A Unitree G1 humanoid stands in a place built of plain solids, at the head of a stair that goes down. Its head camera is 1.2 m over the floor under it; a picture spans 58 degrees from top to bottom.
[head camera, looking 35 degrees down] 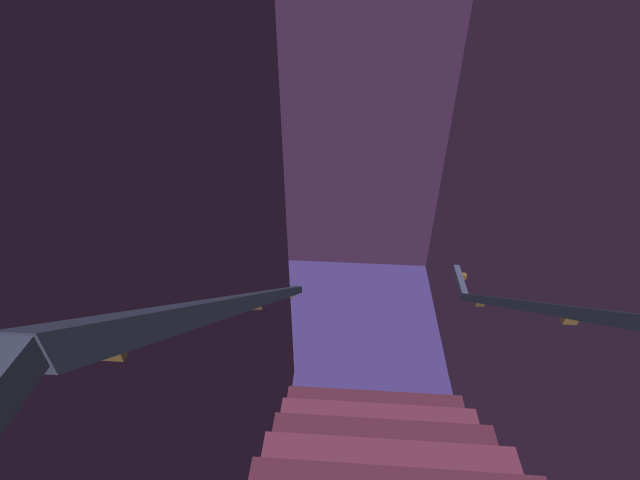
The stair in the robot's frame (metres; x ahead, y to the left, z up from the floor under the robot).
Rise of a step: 0.20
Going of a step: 0.23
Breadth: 1.20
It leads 4 degrees to the right of straight ahead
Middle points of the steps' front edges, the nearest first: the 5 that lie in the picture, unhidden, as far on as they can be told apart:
0.93 -0.31 -0.59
1.16 -0.33 -0.79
1.40 -0.35 -0.99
1.63 -0.36 -1.18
1.87 -0.38 -1.38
